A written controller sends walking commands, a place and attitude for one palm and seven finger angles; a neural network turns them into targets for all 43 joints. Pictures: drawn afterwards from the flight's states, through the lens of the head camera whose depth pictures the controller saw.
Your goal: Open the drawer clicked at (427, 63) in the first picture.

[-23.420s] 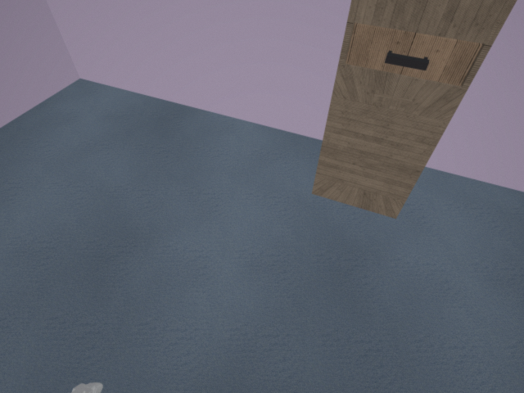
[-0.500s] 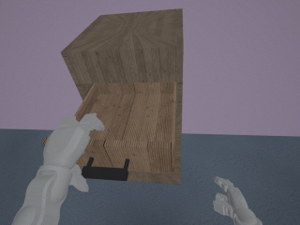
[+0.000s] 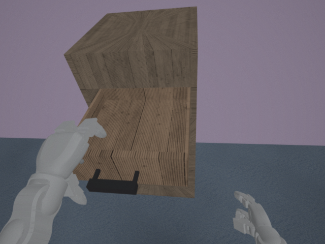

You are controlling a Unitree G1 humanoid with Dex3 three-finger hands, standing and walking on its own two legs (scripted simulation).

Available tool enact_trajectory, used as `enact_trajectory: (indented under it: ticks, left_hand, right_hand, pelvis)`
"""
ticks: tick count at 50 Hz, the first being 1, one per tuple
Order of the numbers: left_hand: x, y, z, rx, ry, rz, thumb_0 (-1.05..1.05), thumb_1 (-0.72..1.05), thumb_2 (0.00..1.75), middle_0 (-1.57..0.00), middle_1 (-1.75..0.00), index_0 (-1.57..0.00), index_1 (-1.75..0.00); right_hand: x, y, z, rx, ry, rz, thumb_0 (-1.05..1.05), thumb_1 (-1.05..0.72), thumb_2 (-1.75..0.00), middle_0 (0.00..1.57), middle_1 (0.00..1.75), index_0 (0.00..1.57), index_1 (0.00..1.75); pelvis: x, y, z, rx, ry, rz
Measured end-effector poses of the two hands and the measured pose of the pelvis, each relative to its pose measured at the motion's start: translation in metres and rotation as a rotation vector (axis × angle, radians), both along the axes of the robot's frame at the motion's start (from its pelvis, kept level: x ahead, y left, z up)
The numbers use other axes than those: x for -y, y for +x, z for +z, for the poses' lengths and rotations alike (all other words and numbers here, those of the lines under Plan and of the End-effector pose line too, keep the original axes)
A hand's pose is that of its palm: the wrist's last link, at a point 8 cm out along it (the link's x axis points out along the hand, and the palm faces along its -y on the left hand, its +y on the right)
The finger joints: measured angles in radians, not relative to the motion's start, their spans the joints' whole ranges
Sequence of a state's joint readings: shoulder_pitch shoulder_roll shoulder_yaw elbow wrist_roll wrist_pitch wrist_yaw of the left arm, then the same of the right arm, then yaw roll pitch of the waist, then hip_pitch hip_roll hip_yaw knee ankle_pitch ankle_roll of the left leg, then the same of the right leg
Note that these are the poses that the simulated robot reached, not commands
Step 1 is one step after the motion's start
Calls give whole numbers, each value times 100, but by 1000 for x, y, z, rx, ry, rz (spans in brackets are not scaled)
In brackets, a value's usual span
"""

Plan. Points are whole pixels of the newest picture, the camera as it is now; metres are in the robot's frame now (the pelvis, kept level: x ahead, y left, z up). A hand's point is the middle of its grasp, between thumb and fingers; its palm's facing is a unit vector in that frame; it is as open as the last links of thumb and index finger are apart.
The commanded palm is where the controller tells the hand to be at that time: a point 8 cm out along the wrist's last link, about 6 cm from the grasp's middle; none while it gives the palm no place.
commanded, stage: draw the hand back to the body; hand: left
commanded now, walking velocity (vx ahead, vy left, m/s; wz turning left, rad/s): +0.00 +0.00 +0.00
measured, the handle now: (114, 179) +0.27 +0.19 +0.01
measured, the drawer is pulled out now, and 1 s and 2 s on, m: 0.30 0.30 0.30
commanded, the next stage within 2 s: step back with the hand held close in 1.42 s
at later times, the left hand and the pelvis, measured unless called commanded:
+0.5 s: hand (67, 170) +0.20 +0.22 +0.16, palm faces +0.21 -0.60 -0.77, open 13.8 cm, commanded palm +0.17 +0.25 +0.21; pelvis +0.01 +0.01 +0.00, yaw +0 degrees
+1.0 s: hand (61, 157) +0.21 +0.23 +0.18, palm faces +0.36 -0.84 -0.41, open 10.6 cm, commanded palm +0.16 +0.28 +0.20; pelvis +0.03 +0.00 +0.00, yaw +0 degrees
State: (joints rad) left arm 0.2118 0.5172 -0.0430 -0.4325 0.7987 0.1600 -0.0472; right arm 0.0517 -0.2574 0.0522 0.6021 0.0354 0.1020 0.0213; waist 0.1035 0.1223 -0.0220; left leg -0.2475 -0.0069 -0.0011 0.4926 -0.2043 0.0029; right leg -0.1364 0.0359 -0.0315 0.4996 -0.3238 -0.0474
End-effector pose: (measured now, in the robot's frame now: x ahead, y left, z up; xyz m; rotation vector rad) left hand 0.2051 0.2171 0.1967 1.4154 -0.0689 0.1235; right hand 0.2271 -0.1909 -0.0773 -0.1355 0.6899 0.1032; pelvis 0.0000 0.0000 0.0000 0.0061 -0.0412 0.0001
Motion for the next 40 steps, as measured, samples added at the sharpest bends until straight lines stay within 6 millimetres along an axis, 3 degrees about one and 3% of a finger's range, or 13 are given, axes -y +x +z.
enact_trajectory:
  ticks: [22,26,29,33,40]
  left_hand:
    - [-32,-31,2,-3,27,62,0,-50,30,-32,-120,-32,-120]
    - [-33,-36,-2,138,-636,-10,0,-48,30,-32,-118,-32,-119]
    - [-30,-37,-3,259,-892,-53,0,-43,32,-32,-116,-31,-116]
    - [-32,-34,3,364,-992,-92,0,-34,36,-31,-110,-30,-110]
    - [-42,-27,5,355,-966,-70,0,-13,46,-29,-96,-28,-96]
  right_hand:
    - [-11,9,0,10,-6,11,2,-91,-90,20,30,20,30]
    - [-13,4,8,91,-14,-29,2,-91,-90,20,30,20,30]
    - [-12,-5,13,122,-40,-49,2,-91,-90,20,30,20,30]
    - [-5,-17,12,111,-71,-65,2,-91,-90,20,30,20,30]
    - [13,-32,2,49,-88,-121,2,-91,-90,20,30,20,30]
  pelvis:
    - [-10,9,-3,-31,-10,8]
    - [-11,10,-3,3,-8,7]
    - [-9,14,-2,15,-4,7]
    - [-6,19,-1,22,-5,7]
    - [-6,25,1,15,-6,-1]
